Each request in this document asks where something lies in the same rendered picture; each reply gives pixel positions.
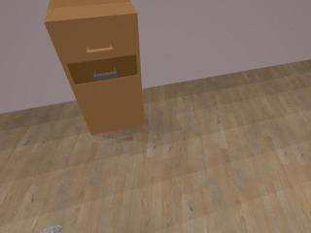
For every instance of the cabinet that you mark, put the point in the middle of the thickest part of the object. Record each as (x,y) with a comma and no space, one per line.
(76,26)

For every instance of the drawer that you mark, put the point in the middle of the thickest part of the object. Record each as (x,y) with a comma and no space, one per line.
(82,72)

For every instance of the handle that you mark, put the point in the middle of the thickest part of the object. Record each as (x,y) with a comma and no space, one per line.
(98,52)
(104,76)

